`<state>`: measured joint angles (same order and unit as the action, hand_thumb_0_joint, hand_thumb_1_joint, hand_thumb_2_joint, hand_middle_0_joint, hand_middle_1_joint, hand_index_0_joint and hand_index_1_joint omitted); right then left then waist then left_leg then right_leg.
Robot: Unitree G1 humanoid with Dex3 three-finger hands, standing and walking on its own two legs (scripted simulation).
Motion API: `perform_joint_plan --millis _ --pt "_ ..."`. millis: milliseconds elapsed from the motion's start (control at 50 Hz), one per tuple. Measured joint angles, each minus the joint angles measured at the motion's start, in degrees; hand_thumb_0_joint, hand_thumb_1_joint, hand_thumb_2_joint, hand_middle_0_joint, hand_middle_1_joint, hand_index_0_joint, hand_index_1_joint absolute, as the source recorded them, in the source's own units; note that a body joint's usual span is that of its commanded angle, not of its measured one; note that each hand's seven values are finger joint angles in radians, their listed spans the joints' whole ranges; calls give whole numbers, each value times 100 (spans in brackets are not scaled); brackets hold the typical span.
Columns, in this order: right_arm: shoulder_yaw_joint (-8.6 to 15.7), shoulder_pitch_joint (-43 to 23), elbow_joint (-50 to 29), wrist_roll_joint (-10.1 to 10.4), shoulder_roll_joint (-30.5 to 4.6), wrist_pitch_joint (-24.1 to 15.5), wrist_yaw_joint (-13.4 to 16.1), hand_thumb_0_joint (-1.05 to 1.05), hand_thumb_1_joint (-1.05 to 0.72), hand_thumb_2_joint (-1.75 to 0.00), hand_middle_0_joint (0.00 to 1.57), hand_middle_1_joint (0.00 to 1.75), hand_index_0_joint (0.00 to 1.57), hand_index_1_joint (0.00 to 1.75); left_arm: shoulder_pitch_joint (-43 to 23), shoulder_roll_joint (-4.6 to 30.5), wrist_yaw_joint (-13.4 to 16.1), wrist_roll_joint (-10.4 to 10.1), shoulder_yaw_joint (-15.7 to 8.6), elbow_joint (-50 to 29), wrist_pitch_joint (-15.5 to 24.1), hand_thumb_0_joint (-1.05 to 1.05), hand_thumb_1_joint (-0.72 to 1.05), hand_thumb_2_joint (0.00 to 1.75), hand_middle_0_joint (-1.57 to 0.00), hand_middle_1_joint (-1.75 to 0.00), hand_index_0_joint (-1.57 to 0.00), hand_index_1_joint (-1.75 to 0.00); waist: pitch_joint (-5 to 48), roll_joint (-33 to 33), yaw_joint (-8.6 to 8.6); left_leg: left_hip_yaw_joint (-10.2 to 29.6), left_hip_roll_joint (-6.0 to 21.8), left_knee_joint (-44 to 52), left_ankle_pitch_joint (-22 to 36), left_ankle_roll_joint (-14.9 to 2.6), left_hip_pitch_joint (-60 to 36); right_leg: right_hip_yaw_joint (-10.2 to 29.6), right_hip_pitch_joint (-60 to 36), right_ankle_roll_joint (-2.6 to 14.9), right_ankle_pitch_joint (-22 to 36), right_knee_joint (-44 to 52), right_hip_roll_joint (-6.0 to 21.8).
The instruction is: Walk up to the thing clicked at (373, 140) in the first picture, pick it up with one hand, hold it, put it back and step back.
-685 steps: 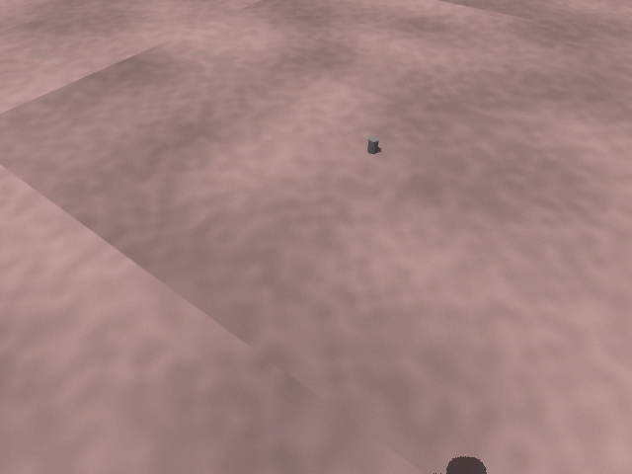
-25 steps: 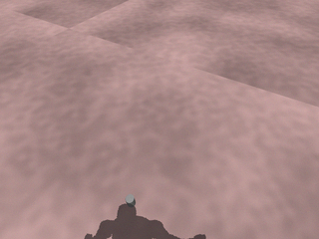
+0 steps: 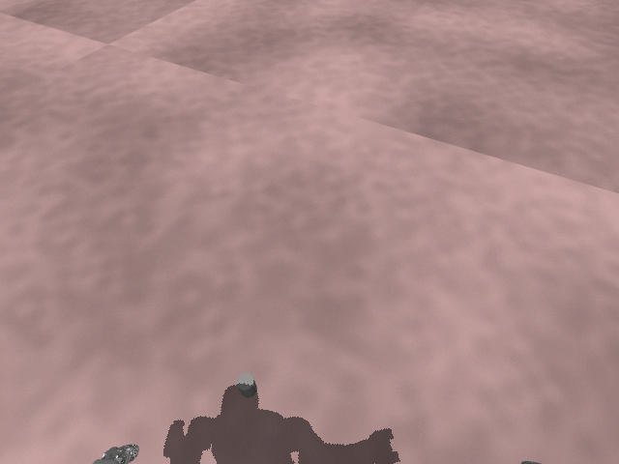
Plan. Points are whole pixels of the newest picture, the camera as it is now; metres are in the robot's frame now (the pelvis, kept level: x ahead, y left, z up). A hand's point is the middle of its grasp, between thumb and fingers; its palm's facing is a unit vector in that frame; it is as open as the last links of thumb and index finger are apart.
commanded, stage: walk up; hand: left
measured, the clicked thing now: (247, 385) +0.45 +0.23 -0.73
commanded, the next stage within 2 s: stand in 0.94 s
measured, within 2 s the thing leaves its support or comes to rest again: neither
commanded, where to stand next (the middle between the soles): +0.06 -0.01 m, yaw +0 degrees
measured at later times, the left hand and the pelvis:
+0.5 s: hand out of the picture +0.04 +0.25 -0.15, palm faces -0.04 -0.94 -0.35, open 7.4 cm; pelvis -0.02 +0.00 +0.01, yaw -2 degrees
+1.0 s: hand out of the picture +0.07 +0.24 -0.15, palm faces -0.06 -0.93 -0.35, open 7.4 cm; pelvis -0.03 +0.00 +0.01, yaw -2 degrees
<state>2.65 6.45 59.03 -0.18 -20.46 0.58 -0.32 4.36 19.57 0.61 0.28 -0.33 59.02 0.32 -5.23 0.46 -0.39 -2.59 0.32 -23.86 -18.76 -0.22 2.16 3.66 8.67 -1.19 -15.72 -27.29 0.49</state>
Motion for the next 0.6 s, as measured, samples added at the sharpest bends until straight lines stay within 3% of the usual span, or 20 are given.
perform_joint_plan --millis 600 --pt "-7 170 381 -46 33 3 -63 1 -91 -89 20 30 20 30 389 -41 -47 56 -38 483 -4 1 90 90 -20 -30 -20 -30 105 20 49 -165 36 396 384 3 -74 158 -30 -10 468 437 -52"
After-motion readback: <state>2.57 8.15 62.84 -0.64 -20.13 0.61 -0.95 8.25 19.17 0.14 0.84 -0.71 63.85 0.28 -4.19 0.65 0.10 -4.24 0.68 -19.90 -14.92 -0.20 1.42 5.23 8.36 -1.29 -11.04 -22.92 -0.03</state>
